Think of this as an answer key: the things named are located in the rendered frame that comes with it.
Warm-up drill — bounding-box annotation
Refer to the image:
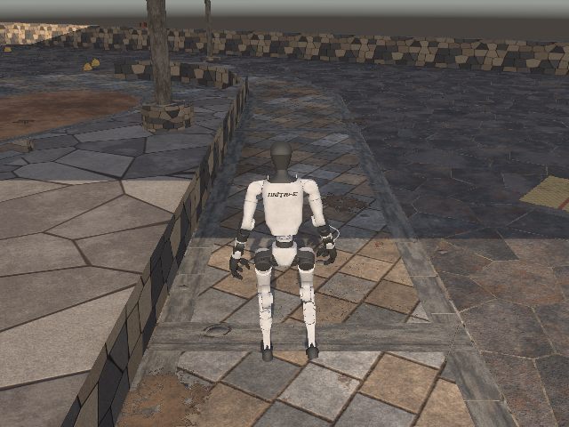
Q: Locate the left robot forearm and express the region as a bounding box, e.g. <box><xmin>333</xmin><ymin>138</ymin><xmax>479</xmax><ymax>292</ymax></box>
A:
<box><xmin>231</xmin><ymin>217</ymin><xmax>250</xmax><ymax>259</ymax></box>

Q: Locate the left robot hand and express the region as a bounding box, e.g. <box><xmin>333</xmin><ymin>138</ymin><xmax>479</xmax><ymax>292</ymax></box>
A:
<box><xmin>229</xmin><ymin>255</ymin><xmax>250</xmax><ymax>280</ymax></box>

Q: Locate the right robot thigh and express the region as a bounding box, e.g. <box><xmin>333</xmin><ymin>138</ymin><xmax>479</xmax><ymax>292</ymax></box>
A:
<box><xmin>297</xmin><ymin>247</ymin><xmax>315</xmax><ymax>302</ymax></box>

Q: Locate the robot left upper arm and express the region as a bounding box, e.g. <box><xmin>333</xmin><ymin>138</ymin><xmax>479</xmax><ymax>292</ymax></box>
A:
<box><xmin>241</xmin><ymin>180</ymin><xmax>264</xmax><ymax>230</ymax></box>

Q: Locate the right robot forearm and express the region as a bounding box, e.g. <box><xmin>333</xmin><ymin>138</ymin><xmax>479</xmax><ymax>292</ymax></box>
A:
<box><xmin>317</xmin><ymin>213</ymin><xmax>335</xmax><ymax>249</ymax></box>

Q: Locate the right robot hand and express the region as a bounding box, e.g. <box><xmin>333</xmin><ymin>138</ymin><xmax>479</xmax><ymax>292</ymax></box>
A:
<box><xmin>317</xmin><ymin>246</ymin><xmax>337</xmax><ymax>265</ymax></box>

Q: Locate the robot right foot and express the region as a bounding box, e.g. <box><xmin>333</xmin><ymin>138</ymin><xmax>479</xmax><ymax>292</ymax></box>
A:
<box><xmin>306</xmin><ymin>343</ymin><xmax>319</xmax><ymax>359</ymax></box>

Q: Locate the robot right upper arm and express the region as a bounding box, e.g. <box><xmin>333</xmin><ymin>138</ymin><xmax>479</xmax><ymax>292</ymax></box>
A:
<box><xmin>301</xmin><ymin>178</ymin><xmax>326</xmax><ymax>227</ymax></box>

